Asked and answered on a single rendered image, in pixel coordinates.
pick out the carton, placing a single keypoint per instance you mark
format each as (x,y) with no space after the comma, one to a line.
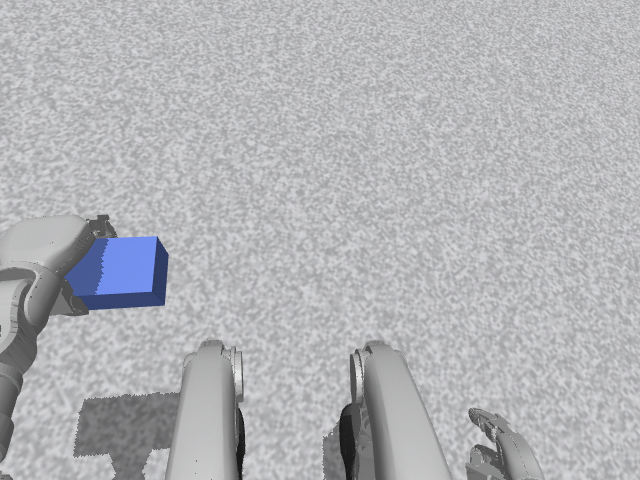
(121,273)

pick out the left robot arm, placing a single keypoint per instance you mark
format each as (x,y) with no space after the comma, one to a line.
(28,293)

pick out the left robot hand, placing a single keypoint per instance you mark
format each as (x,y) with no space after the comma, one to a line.
(57,243)

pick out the right robot hand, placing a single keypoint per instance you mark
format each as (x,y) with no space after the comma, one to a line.
(514,459)

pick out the right robot foot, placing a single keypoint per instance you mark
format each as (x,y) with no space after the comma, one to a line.
(347,443)

